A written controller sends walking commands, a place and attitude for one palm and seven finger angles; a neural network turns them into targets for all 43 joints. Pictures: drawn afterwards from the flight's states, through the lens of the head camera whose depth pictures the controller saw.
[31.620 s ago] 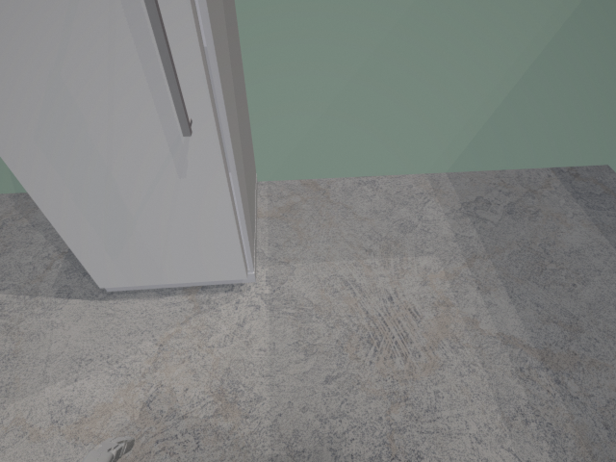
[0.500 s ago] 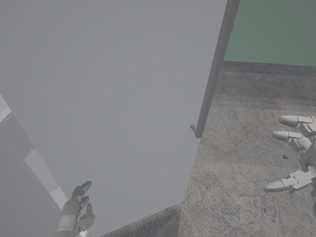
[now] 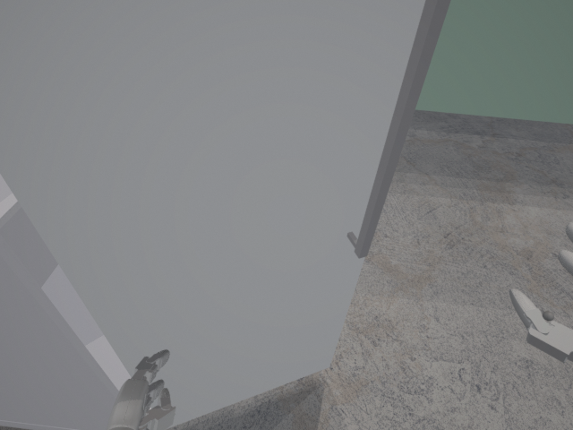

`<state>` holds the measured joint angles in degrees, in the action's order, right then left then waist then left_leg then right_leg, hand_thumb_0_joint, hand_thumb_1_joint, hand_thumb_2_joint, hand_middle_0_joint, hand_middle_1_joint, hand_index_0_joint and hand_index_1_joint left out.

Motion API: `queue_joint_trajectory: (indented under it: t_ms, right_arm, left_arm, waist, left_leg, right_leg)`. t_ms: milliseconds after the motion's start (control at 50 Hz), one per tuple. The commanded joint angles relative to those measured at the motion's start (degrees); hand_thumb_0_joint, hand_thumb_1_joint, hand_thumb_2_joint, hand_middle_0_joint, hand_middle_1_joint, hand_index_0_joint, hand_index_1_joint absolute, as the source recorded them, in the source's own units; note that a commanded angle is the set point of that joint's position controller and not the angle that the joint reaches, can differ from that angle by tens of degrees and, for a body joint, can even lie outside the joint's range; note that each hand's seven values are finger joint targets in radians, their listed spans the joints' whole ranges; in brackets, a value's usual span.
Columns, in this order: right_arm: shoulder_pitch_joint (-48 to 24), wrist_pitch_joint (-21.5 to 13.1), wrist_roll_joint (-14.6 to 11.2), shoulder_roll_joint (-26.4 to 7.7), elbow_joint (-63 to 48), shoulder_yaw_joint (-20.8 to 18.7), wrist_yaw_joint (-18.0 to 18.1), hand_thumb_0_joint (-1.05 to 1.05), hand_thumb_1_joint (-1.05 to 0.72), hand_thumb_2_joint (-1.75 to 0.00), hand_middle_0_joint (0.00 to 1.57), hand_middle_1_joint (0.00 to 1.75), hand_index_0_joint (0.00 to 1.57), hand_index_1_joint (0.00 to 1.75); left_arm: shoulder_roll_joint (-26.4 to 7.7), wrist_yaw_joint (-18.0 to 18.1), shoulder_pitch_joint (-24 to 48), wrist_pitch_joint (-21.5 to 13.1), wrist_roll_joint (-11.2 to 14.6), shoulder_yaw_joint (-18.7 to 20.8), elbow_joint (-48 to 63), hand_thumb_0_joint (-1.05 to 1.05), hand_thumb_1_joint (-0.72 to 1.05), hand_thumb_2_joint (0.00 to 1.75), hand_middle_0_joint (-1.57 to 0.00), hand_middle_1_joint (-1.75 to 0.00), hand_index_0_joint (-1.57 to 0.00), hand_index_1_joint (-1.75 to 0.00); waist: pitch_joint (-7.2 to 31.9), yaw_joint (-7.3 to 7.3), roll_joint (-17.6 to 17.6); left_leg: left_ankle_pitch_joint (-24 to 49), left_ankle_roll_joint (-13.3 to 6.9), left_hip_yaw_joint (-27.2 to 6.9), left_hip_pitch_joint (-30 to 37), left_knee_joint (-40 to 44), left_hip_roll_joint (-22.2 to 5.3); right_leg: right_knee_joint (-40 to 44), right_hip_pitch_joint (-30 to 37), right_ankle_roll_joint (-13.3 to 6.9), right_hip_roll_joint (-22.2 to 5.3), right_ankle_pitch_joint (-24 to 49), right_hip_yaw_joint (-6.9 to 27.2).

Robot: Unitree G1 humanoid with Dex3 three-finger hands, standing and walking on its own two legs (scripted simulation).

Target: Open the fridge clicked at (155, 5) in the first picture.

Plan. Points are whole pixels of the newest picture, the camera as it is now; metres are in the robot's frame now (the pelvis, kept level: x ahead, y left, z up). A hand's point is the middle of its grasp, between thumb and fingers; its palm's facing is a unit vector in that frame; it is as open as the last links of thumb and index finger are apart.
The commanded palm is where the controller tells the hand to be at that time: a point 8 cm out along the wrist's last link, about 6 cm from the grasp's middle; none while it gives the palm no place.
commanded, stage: draw the hand back to the body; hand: right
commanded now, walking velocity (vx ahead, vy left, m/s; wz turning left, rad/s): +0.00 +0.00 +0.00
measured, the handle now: (386, 139) +0.45 -0.14 +0.22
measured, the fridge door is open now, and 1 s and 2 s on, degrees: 64 64 64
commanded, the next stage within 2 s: step back with the hand held close in 0.50 s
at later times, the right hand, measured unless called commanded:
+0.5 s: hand (533, 329) +0.19 -0.25 +0.16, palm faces +0.49 +0.79 -0.38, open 7.4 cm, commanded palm +0.14 -0.28 +0.18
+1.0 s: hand (552, 344) +0.18 -0.27 +0.15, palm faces +0.36 +0.80 -0.48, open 7.4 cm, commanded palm +0.12 -0.30 +0.18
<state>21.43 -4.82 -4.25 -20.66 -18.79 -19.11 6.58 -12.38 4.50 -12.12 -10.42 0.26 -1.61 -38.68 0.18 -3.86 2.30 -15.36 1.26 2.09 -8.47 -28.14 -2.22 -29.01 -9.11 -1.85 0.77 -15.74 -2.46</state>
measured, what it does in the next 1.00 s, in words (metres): stands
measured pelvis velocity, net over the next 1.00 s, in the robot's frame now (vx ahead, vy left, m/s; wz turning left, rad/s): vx -0.03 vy -0.01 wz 0.01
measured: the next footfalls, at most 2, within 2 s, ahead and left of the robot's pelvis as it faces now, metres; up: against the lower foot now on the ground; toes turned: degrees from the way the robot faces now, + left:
left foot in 1.66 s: -0.19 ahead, +0.12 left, +0.00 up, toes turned +3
right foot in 1.84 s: -0.06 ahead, -0.11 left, +0.00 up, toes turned +2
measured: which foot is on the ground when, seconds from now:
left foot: down 0.00-1.00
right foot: down 0.00-1.00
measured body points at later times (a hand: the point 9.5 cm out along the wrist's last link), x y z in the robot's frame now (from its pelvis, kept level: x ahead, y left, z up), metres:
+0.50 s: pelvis +0.01 +0.02 +0.00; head -0.02 +0.04 +0.45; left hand +0.20 +0.23 -0.08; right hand +0.16 -0.29 +0.18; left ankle +0.00 +0.13 -0.74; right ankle +0.00 -0.09 -0.74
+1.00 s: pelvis -0.03 -0.01 +0.00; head +0.00 -0.03 +0.44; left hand +0.15 +0.23 -0.07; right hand +0.15 -0.31 +0.18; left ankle +0.00 +0.13 -0.74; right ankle +0.00 -0.09 -0.74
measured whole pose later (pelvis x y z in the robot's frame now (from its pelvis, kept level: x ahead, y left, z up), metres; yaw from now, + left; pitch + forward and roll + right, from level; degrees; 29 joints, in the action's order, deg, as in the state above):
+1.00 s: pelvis -0.03 -0.01 +0.00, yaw +0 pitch +0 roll +1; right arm 32.0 -9.9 -2.5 -25.8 -30.0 -23.6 7.6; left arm -11.4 5.5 -11.7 -2.5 0.6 -0.1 -31.6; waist -3.3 -0.8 -2.4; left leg -13.1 1.8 1.6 -16.4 -30.0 -2.3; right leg -31.2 -17.1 -2.6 0.7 -13.9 -3.0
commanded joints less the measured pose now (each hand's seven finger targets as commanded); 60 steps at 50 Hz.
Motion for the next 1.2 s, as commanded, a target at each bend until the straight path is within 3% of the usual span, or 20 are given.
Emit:
queue_joint_trajectory:
  t_ms: [0, 20, 80, 260, 360, 460, 580, 600, 620, 640, 680, 720, 780, 880, 980, 1040, 1060, 1120, 1160, 1180]
  right_arm:
    - [-3.13, -3.79, 0.06, -10.99, -14.73, -7.02, 0.47, 0.0, -0.72, -0.81, 0.21, 0.41, 0.21, 0.41]
    - [-3.34, -4.11, 0.22, -11.8, -16.81, -7.56, 0.64, 0.0, -0.75, -0.83, 0.21, 0.38, 0.21, 0.38]
    - [-1.84, -4.01, 0.31, -12.28, -18.17, -8.06, 1.09, 0.0, -0.86, -0.88, 0.2, 0.32, 0.2, 0.32]
    - [-2.64, -3.0, 0.36, -10.31, -13.19, -6.45, 1.2, 0.0, -0.9, -0.9, 0.2, 0.3, 0.2, 0.3]
    - [-2.81, -3.06, 0.45, -11.22, -14.92, -6.63, 1.22, 0.0, -0.9, -0.9, 0.2, 0.3, 0.2, 0.3]
    - [-2.06, -3.3, 0.34, -12.76, -16.04, -8.3, 1.24, 0.0, -0.9, -0.9, 0.2, 0.3, 0.2, 0.3]
    - [-1.69, -3.33, 0.18, -12.04, -13.75, -8.13, 0.94, 0.0, -0.9, -0.9, 0.2, 0.3, 0.2, 0.3]
    - [-4.34, -3.5, 0.35, -10.27, -15.44, -5.51, 0.66, 0.0, -0.9, -0.9, 0.2, 0.3, 0.2, 0.3]
    - [-14.54, -6.57, 0.66, -17.83, -19.58, -13.48, 1.37, 0.0, -0.9, -0.9, 0.2, 0.3, 0.2, 0.3]
    - [-8.15, -6.98, 0.98, -12.82, -12.72, -9.7, 0.92, 0.0, -0.9, -0.9, 0.2, 0.3, 0.2, 0.3]
    - [-3.64, -6.84, 1.63, -10.73, -10.88, -7.77, 0.69, 0.0, -0.9, -0.9, 0.2, 0.3, 0.2, 0.3]
    - [0.85, -7.17, 1.73, -10.26, -12.1, -7.57, 0.84, 0.0, -0.9, -0.9, 0.2, 0.3, 0.2, 0.3]
    - [6.53, -7.79, 1.63, -11.7, -16.91, -9.76, 1.63, 0.0, -0.9, -0.9, 0.2, 0.3, 0.2, 0.3]
    - [8.52, -9.16, 1.62, -15.1, -24.53, -13.87, 2.6, 0.0, -0.9, -0.9, 0.2, 0.3, 0.2, 0.3]
    - [8.51, -10.14, 1.7, -14.18, -25.18, -13.81, 2.72, 0.0, -0.9, -0.9, 0.2, 0.3, 0.2, 0.3]
    - [6.59, -10.53, 2.14, -12.51, -22.69, -12.94, 2.62, 0.0, -0.9, -0.9, 0.2, 0.3, 0.2, 0.3]
    - [6.16, -10.56, 2.34, -12.4, -21.82, -12.98, 2.6, 0.0, -0.9, -0.9, 0.2, 0.3, 0.2, 0.3]
    - [4.29, -10.6, 2.51, -11.38, -19.27, -11.42, 2.44, 0.0, -0.9, -0.9, 0.2, 0.3, 0.2, 0.3]
    - [2.25, -10.66, 2.76, -11.74, -19.7, -10.81, 2.4, 0.0, -0.9, -0.9, 0.2, 0.3, 0.2, 0.3]
    - [2.09, -10.5, 2.51, -11.56, -19.03, -10.35, 2.4, 0.0, -0.9, -0.9, 0.2, 0.3, 0.2, 0.3]
  left_arm:
    - [-6.89, 0.33, 7.94, -2.79, 0.28, 2.64, 10.27, 0.0, 0.9, 0.9, -0.2, -0.3, -0.2, -0.3]
    - [-6.81, 0.36, 7.86, -3.01, 0.23, 2.72, 10.35, 0.0, 0.9, 0.9, -0.2, -0.3, -0.2, -0.3]
    - [-6.54, 0.63, 7.53, -3.22, 0.16, 2.56, 10.31, 0.0, 0.9, 0.9, -0.2, -0.3, -0.2, -0.3]
    - [-6.95, 1.56, 7.33, -2.62, 0.11, 2.93, 9.72, 0.0, 0.9, 0.9, -0.2, -0.3, -0.2, -0.3]
    - [-6.7, 1.55, 7.85, -2.68, -0.09, 2.71, 9.9, 0.0, 0.9, 0.9, -0.2, -0.3, -0.2, -0.3]
    - [-6.32, 1.65, 8.14, -2.92, -0.18, 2.64, 10.03, 0.0, 0.9, 0.9, -0.2, -0.3, -0.2, -0.3]
    - [-6.15, 1.74, 8.15, -2.78, 0.02, 2.61, 9.88, 0.0, 0.9, 0.9, -0.2, -0.3, -0.2, -0.3]
    - [-5.96, 1.69, 8.66, -2.91, 0.02, 2.46, 10.06, 0.0, 0.9, 0.9, -0.2, -0.3, -0.2, -0.3]
    - [-6.76, 1.43, 7.28, -1.33, 0.54, 2.62, 11.69, 0.0, 0.9, 0.9, -0.2, -0.3, -0.2, -0.3]
    - [-5.69, 1.35, 6.44, -0.29, 0.0, 2.51, 9.35, 0.0, 0.9, 0.9, -0.2, -0.3, -0.2, -0.3]
    - [-5.89, 1.0, 6.14, 1.26, -0.13, 2.8, 10.04, 0.0, 0.9, 0.9, -0.2, -0.3, -0.2, -0.3]
    - [-6.41, 0.8, 5.89, 2.65, 0.01, 3.23, 11.61, 0.0, 0.9, 0.9, -0.2, -0.3, -0.2, -0.3]
    - [-6.64, 0.89, 6.61, 4.13, 0.35, 3.6, 13.88, 0.0, 0.9, 0.9, -0.2, -0.3, -0.2, -0.3]
    - [-6.4, 1.3, 7.1, 5.38, 0.54, 3.65, 16.52, 0.0, 0.9, 0.9, -0.2, -0.3, -0.2, -0.3]
    - [-6.86, 1.55, 5.3, 3.87, 0.19, 3.82, 16.44, 0.0, 0.9, 0.9, -0.2, -0.3, -0.2, -0.3]
    - [-7.48, 1.26, 4.02, 2.46, -0.08, 3.87, 15.51, 0.0, 0.9, 0.9, -0.2, -0.3, -0.2, -0.3]
    - [-7.67, 1.26, 3.77, 2.06, -0.02, 4.06, 15.24, 0.0, 0.9, 0.9, -0.2, -0.3, -0.2, -0.3]
    - [-7.62, 0.93, 3.23, 1.71, 0.49, 3.88, 14.89, 0.0, 0.9, 0.9, -0.2, -0.3, -0.2, -0.3]
    - [-7.42, 0.99, 2.81, 1.82, 0.42, 4.19, 14.49, 0.0, 0.9, 0.9, -0.2, -0.3, -0.2, -0.3]
    - [-7.05, 0.87, 2.96, 1.95, 0.35, 4.12, 14.47, 0.0, 0.9, 0.9, -0.2, -0.3, -0.2, -0.3]
  waist:
    - [4.28, -0.9, 2.03]
    - [5.5, -0.9, 4.24]
    - [4.97, -0.82, 5.09]
    - [1.79, -0.15, -1.14]
    - [3.58, -0.62, 1.97]
    - [4.4, -1.04, 0.99]
    - [2.08, -0.76, 0.16]
    - [2.11, -0.4, 0.71]
    - [-3.83, 1.44, -2.09]
    - [-3.12, 2.56, -5.89]
    - [-0.49, 2.71, -8.22]
    - [3.96, 2.32, -6.27]
    - [8.75, 1.92, -1.49]
    - [11.17, 1.64, 1.2]
    - [8.75, 1.66, 8.14]
    - [5.28, 1.98, 10.34]
    - [4.71, 2.05, 9.97]
    - [1.95, 2.83, 2.65]
    - [3.51, 3.32, -4.21]
    - [2.68, 3.64, -7.06]
  left_leg:
    - [7.99, -2.93, 0.41, 0.42, 3.88, -0.56]
    - [7.87, -2.95, 0.27, 0.69, 3.94, -0.63]
    - [7.98, -3.04, 0.25, 0.53, 4.62, -0.58]
    - [7.53, -2.54, 0.19, -1.49, 5.65, -0.87]
    - [8.05, -2.52, -0.08, -0.68, 5.64, -1.15]
    - [9.71, -2.56, -0.15, 0.32, 5.87, -1.29]
    - [8.49, -2.33, -0.44, -1.03, 6.86, -1.51]
    - [8.26, -2.17, -0.39, -1.47, 6.8, -1.52]
    - [10.45, -2.03, -9.7, -6.4, 12.07, -4.94]
    - [12.42, -3.13, -10.68, -7.44, 12.65, -7.63]
    - [21.63, -3.51, -10.32, -5.42, 10.36, -9.86]
    - [22.64, -3.41, -8.37, -2.38, 7.08, -10.03]
    - [21.14, -2.39, -5.16, -0.2, 2.6, -7.47]
    - [19.69, -1.36, -3.22, 3.33, -2.57, -3.69]
    - [9.49, -0.78, -2.12, 2.13, -7.39, -1.2]
    - [0.39, -0.63, -1.24, 2.58, -10.16, -0.03]
    - [1.5, -0.76, -1.6, 2.95, -9.5, -0.03]
    - [6.65, -1.35, -3.77, 1.67, -4.57, -1.43]
    - [6.7, -2.97, -8.26, -2.94, 0.11, -4.49]
    - [0.75, -4.25, -11.55, -7.47, 3.77, -6.52]
  right_leg:
    - [5.91, 0.23, 1.19, -3.9, 11.65, 4.26]
    - [5.88, 0.94, 1.29, -3.8, 11.5, 4.26]
    - [5.58, 1.06, 1.14, -3.64, 11.24, 4.01]
    - [4.69, 0.48, -0.09, -3.34, 9.56, 2.96]
    - [4.46, 1.51, -0.24, -3.09, 10.0, 2.77]
    - [4.1, 1.55, -0.32, -3.0, 11.34, 2.68]
    - [3.91, 1.16, -0.46, -3.13, 10.06, 2.26]
    - [3.92, 1.63, -0.55, -3.0, 9.84, 2.21]
    - [0.79, -3.15, -1.41, -3.61, 5.46, 3.29]
    - [-2.18, -2.39, -1.23, -3.19, 4.57, 3.29]
    - [-3.98, -2.42, -0.88, -3.13, 7.02, 2.96]
    - [-1.85, -2.36, -0.88, -4.0, 10.07, 2.99]
    - [1.42, -1.39, -1.27, -6.07, 17.85, 4.6]
    - [4.43, -6.64, -2.22, -8.99, 21.56, 9.04]
    - [7.68, -11.43, -3.31, -11.43, 16.87, 10.97]
    - [10.35, -17.85, -4.65, -13.63, 5.17, 12.19]
    - [10.27, -19.01, -4.84, -13.45, 2.09, 12.57]
    - [6.68, -21.61, -3.96, -11.22, -6.59, 11.59]
    - [2.04, -17.91, -2.29, -7.17, -9.81, 9.36]
    - [-0.86, -16.35, -1.7, -5.45, -12.54, 8.39]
